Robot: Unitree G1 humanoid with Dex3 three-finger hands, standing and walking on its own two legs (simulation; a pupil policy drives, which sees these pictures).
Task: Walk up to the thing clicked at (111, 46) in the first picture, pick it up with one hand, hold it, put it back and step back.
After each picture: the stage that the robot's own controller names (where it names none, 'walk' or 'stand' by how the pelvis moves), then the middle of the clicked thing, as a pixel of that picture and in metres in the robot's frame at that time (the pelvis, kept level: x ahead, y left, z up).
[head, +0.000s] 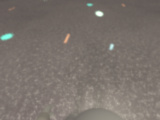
stand; (111, 47) +1.63 -0.45 -0.72
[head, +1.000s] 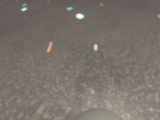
walk; (95, 47) +1.55 +0.03 -0.70
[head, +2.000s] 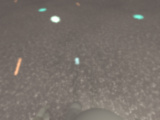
walk; (77, 61) +1.02 +0.34 -0.71
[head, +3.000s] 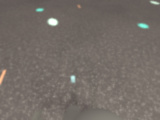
walk; (73, 79) +0.63 +0.26 -0.70
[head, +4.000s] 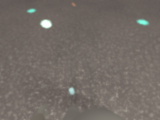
walk; (71, 91) +0.41 +0.24 -0.69
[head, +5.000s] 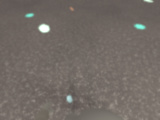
stand; (69, 99) +0.33 +0.26 -0.71
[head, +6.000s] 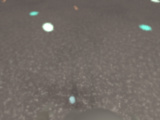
stand; (72, 99) +0.31 +0.22 -0.72
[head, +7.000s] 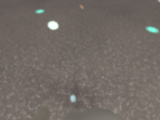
stand; (73, 98) +0.33 +0.20 -0.72
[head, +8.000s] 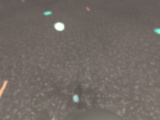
stand; (75, 98) +0.34 +0.19 -0.72
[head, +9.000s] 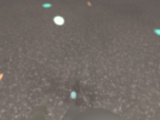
stand; (73, 95) +0.35 +0.17 -0.71
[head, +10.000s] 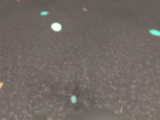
stand; (73, 99) +0.34 +0.19 -0.72
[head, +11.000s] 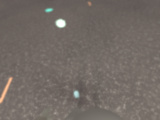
stand; (76, 94) +0.36 +0.22 -0.72
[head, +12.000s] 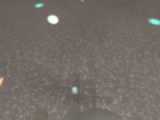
stand; (74, 90) +0.40 +0.20 -0.70
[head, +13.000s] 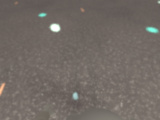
stand; (75, 96) +0.39 +0.19 -0.72
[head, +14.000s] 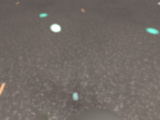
stand; (75, 96) +0.39 +0.19 -0.73
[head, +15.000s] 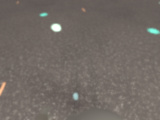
stand; (75, 96) +0.39 +0.18 -0.73
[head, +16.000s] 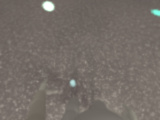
go down; (72, 83) +0.42 +0.19 -0.64
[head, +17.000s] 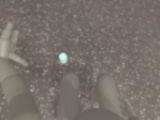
go down; (63, 58) +0.47 +0.22 -0.30
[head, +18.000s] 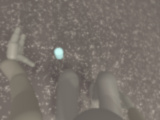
close in; (59, 53) +0.47 +0.23 -0.27
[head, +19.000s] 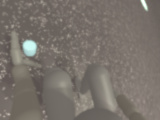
close; (30, 48) +0.46 +0.26 -0.23
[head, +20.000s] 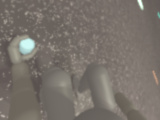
close; (26, 47) +0.45 +0.27 -0.23
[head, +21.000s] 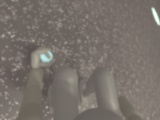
lift; (46, 58) +0.37 +0.24 -0.21
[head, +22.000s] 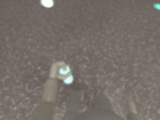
lift; (66, 75) +0.32 +0.17 -0.02
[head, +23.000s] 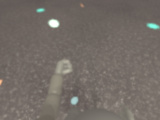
hold; (74, 100) +0.27 +0.15 -0.47
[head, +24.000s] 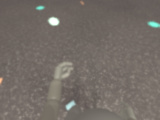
stand; (70, 105) +0.23 +0.21 -0.70
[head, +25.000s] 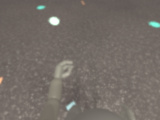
stand; (71, 106) +0.22 +0.20 -0.69
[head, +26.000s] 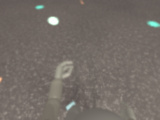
stand; (71, 106) +0.22 +0.20 -0.70
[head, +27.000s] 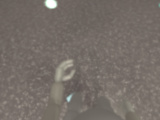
stand; (71, 97) +0.22 +0.20 -0.61
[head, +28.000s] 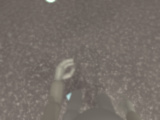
stand; (72, 95) +0.22 +0.19 -0.59
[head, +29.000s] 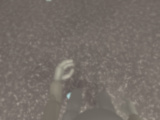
stand; (72, 94) +0.22 +0.19 -0.57
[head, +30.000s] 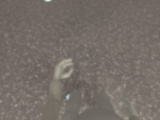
stand; (71, 96) +0.22 +0.18 -0.58
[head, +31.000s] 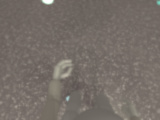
crouch; (71, 97) +0.21 +0.18 -0.59
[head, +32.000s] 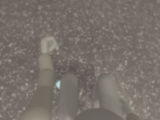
crouch; (63, 82) +0.26 +0.19 -0.35
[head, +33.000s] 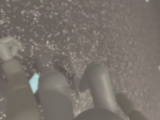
lower; (33, 84) +0.24 +0.21 -0.25
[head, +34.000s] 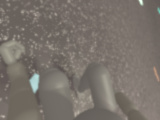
lower; (33, 84) +0.24 +0.21 -0.25
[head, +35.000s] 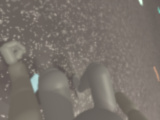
lower; (33, 84) +0.24 +0.21 -0.25
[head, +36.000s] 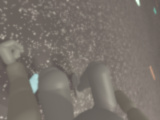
lower; (33, 84) +0.24 +0.20 -0.25
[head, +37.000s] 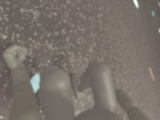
loosen; (34, 84) +0.24 +0.19 -0.24
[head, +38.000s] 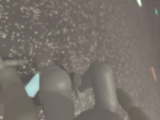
withdraw; (35, 84) +0.23 +0.19 -0.24
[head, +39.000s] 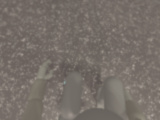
walk; (70, 81) +0.25 +0.17 -0.36
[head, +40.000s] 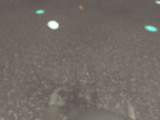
stand; (73, 115) +0.17 +0.15 -0.68
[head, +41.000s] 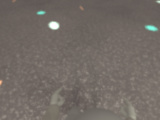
stand; (73, 113) +0.18 +0.17 -0.69
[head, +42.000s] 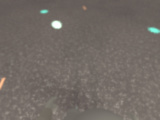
stand; (73, 112) +0.18 +0.16 -0.72
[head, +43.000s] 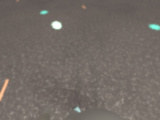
walk; (75, 111) +0.18 +0.16 -0.75
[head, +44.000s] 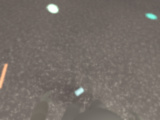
walk; (79, 91) +0.35 +0.08 -0.73
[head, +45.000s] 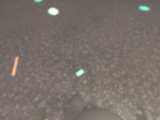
walk; (79, 72) +0.67 +0.20 -0.71
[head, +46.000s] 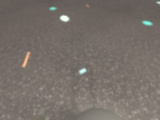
stand; (82, 71) +0.85 +0.14 -0.73
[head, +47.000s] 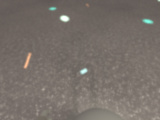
stand; (83, 71) +0.85 +0.13 -0.75
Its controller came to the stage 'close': yes
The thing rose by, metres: 0.69
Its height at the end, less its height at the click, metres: -0.02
